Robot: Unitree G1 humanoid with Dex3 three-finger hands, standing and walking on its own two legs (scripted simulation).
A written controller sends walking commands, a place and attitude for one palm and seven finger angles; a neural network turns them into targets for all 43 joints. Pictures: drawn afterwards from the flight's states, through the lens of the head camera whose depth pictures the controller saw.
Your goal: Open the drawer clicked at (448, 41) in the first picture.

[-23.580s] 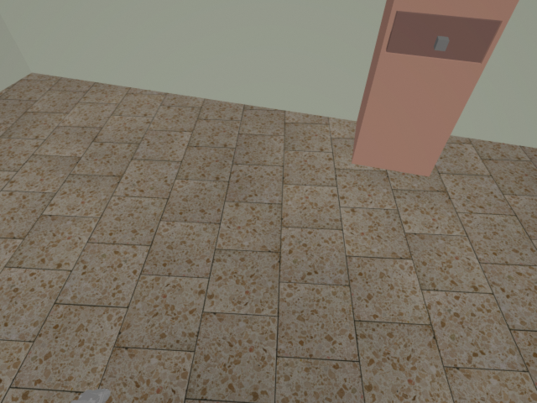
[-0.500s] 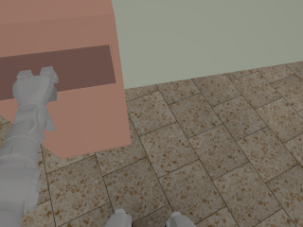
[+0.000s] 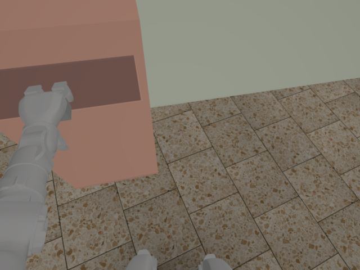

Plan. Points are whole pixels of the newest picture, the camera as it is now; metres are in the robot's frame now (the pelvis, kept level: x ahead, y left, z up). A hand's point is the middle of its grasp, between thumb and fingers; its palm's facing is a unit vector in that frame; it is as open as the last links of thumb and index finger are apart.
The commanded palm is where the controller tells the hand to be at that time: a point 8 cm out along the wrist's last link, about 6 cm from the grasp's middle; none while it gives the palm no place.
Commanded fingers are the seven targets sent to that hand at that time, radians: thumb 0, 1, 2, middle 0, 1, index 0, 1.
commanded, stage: close the thumb around the handle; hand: left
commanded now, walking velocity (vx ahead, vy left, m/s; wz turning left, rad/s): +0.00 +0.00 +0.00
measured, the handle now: (59, 102) +0.50 +0.29 +0.02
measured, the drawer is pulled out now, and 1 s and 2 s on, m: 0.00 0.02 0.16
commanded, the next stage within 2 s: pull the drawer open in 0.48 s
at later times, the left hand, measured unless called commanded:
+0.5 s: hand (59, 123) +0.45 +0.28 +0.00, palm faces -0.05 -0.04 -1.00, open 7.8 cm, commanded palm +0.45 +0.28 +0.06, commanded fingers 0.00 0.90 0.90 -0.40 -1.35 -0.40 -1.35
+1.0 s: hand (60, 129) +0.43 +0.28 +0.00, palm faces -0.04 -0.06 -1.00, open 7.8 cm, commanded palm +0.40 +0.28 +0.06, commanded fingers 0.00 0.90 0.90 -0.40 -1.35 -0.40 -1.35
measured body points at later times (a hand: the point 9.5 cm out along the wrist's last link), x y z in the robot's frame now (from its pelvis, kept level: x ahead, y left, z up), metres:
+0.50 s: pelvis -0.01 +0.00 +0.00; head +0.10 +0.01 +0.44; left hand +0.45 +0.28 +0.06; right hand +0.01 -0.27 -0.13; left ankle +0.01 +0.10 -0.68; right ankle -0.02 -0.13 -0.68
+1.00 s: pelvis +0.01 +0.01 +0.01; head +0.10 +0.01 +0.45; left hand +0.43 +0.28 +0.06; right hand +0.03 -0.27 -0.12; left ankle +0.01 +0.10 -0.68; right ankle -0.02 -0.13 -0.68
